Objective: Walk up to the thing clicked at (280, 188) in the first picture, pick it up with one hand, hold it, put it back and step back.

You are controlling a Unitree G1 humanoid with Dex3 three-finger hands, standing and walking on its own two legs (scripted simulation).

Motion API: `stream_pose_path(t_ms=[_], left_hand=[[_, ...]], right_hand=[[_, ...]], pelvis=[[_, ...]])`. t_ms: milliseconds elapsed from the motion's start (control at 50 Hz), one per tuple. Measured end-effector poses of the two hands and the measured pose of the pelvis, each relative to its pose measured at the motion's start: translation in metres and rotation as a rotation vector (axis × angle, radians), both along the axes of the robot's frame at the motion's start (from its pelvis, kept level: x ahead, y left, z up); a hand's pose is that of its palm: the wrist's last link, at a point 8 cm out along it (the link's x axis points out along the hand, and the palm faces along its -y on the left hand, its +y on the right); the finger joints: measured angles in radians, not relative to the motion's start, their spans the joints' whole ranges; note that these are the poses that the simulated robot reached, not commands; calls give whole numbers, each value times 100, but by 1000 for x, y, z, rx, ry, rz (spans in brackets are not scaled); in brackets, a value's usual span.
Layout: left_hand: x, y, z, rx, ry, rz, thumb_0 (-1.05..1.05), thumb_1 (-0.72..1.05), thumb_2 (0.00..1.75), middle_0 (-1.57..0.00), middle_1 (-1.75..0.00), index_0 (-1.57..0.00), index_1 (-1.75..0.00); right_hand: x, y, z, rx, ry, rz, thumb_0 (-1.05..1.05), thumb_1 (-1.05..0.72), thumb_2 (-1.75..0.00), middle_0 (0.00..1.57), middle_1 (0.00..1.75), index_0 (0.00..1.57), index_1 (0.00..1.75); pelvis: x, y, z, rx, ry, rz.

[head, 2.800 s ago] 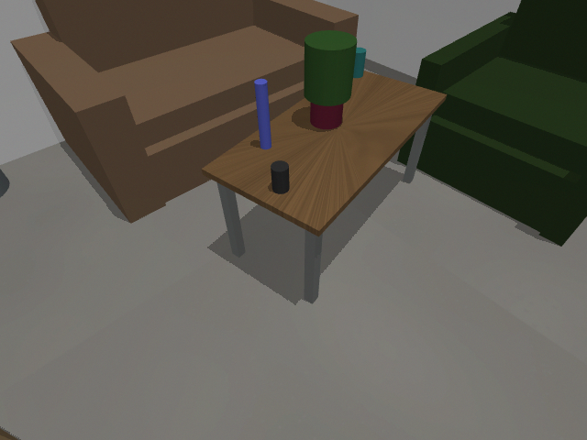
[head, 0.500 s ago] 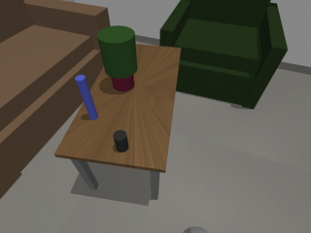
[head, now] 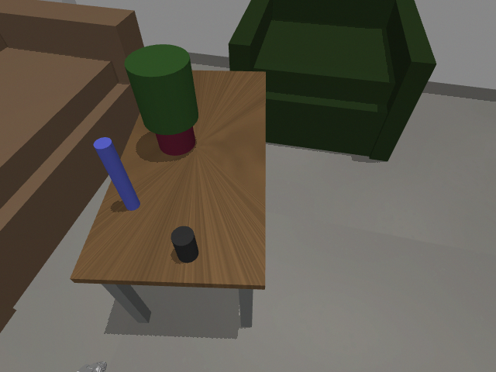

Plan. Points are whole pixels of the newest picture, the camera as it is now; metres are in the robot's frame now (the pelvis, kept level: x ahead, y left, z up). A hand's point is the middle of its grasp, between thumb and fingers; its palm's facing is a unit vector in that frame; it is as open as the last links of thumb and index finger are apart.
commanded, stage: walk up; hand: left
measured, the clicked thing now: (185, 244) +0.47 +0.18 -0.22
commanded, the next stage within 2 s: stand in 1.26 s
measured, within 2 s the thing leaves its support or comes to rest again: neither
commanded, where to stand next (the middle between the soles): +0.08 -0.02 m, yaw +0 degrees
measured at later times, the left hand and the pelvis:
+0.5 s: hand out of the picture +0.09 +0.23 -0.12, palm faces -0.05 -0.94 -0.35, open 7.4 cm; pelvis +0.00 -0.02 +0.03, yaw -1 degrees
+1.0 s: hand out of the picture +0.11 +0.23 -0.12, palm faces -0.04 -0.95 -0.32, open 7.4 cm; pelvis +0.01 -0.02 +0.04, yaw -2 degrees
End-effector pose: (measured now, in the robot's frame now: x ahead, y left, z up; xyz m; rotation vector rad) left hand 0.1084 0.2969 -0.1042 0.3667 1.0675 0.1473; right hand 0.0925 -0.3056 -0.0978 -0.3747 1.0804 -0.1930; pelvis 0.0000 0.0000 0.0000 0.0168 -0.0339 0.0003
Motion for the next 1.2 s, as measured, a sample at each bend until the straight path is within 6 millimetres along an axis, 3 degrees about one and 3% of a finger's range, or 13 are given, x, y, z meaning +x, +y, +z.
stream_pose_path(t_ms=[160, 320, 480, 660, 1200], left_hand=[[12, 4, 3, -13, 3, 13, 1, 90, 90, -21, -30, -20, -30], [-8, -3, 10, 10, 66, 30, 1, 90, 90, -21, -30, -20, -30], [-19, -19, 18, -8, 108, 50, 1, 90, 90, -21, -30, -20, -30], [-12, -27, 23, -31, 102, 71, 1, 90, 90, -21, -30, -20, -30], [-2, -19, 21, -32, 144, 70, 0, 90, 90, -21, -30, -20, -30]], right_hand=[[-17, -13, 18, -45, 26, -14, 1, -90, -90, 21, 30, 21, 30], [-29, -31, 12, -23, 66, -59, 1, -90, -90, 20, 30, 21, 30], [-30, -24, 7, 34, 101, -56, 1, -90, -90, 20, 30, 21, 30], [-25, -16, 9, 56, 114, -59, 1, -90, -90, 20, 30, 21, 30], [-11, -8, 17, 48, 121, -92, 1, -90, -90, 20, 30, 21, 30]], pelvis=[[1, -5, 9, -31, -5, -25], [0, -16, 14, -9, -11, -24], [1, -21, 24, -6, -13, -24], [4, -22, 32, -9, -13, -24], [20, -13, 38, -13, 3, -32]])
